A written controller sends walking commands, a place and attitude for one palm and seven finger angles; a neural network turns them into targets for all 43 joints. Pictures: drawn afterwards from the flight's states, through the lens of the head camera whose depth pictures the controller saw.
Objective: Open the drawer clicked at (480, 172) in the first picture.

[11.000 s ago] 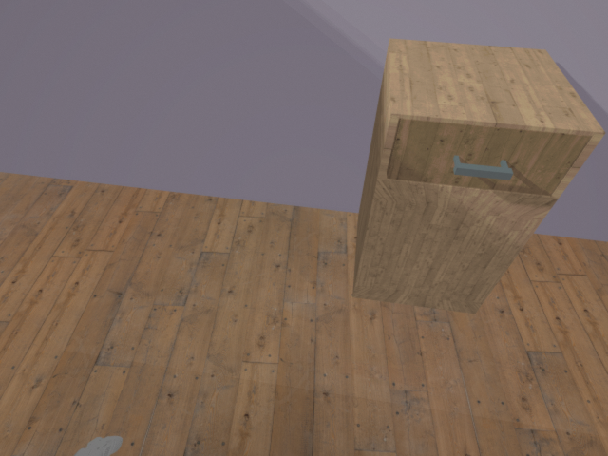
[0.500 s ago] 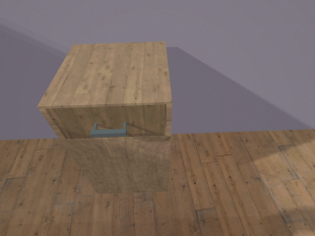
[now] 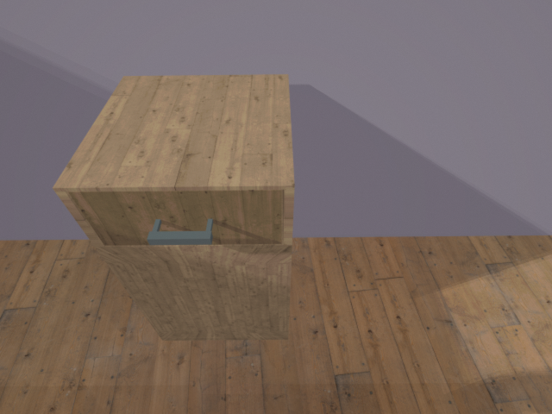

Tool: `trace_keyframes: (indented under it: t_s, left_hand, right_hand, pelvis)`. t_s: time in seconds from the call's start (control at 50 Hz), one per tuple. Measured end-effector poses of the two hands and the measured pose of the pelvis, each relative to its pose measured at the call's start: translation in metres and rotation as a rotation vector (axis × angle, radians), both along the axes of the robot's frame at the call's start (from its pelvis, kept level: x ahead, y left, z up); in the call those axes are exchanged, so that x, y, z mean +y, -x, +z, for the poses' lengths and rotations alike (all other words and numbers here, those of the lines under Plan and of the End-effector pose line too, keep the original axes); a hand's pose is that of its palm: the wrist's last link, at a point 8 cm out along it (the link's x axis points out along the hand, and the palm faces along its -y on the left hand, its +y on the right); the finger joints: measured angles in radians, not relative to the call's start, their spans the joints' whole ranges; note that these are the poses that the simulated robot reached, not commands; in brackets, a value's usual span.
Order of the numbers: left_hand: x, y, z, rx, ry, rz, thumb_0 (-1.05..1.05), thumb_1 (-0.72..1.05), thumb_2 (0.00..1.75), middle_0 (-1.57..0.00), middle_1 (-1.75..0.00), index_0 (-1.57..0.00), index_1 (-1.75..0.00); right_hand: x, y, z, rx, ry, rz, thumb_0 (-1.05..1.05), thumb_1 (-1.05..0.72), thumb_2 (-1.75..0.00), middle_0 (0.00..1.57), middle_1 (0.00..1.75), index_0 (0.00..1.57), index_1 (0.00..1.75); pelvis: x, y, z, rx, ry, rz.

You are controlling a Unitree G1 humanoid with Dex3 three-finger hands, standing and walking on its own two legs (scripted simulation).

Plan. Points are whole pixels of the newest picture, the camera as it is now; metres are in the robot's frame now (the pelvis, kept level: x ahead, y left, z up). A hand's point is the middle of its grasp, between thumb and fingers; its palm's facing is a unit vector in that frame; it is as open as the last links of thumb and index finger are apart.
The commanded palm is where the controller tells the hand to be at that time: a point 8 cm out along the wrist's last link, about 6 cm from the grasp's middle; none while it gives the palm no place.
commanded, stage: come to a stop and stand still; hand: left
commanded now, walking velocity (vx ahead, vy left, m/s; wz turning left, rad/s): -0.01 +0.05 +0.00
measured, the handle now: (182, 230) +0.47 +0.23 -0.08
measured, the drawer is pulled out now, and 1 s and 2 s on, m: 0.00 0.00 0.00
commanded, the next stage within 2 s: look again from close up in 1.34 s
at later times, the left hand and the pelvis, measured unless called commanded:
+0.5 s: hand out of the picture +0.01 +0.18 -0.18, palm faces +0.03 -0.98 -0.22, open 7.4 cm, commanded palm none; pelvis -0.01 +0.00 -0.01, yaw +1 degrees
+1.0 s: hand out of the picture -0.02 +0.22 -0.18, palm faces +0.01 -0.98 -0.19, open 7.4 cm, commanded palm none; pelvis -0.03 +0.04 +0.00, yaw +0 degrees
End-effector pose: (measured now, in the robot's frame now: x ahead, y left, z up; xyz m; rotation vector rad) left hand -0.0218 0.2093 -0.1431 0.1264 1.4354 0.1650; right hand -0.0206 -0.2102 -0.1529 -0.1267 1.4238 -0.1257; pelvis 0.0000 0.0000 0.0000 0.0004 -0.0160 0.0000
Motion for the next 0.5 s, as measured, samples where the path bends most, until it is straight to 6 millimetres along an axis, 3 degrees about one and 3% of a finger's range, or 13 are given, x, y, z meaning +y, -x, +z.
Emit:
trace_keyframes:
  t_s: [0.32, 0.5]
  left_hand:
    - [-0.007, -0.001, 0.000, -0.009, -0.002, -0.011, 0.02, 0.92, 0.90, -0.20, -0.30, -0.20, -0.30]
    - [0.017, -0.021, -0.003, -0.118, -0.037, -0.027, 0.01, 0.91, 0.90, -0.20, -0.30, -0.20, -0.30]
  right_hand:
    - [-0.004, 0.016, 0.002, 0.041, -0.010, -0.017, 0.00, -0.91, -0.90, 0.19, 0.30, 0.20, 0.30]
    - [-0.026, -0.007, 0.006, -0.065, 0.062, -0.013, 0.00, -0.91, -0.90, 0.20, 0.30, 0.20, 0.30]
  pelvis:
    - [-0.009, 0.001, 0.000, 0.001, -0.001, 0.005]
    - [-0.004, 0.009, -0.005, 0.003, 0.014, 0.021]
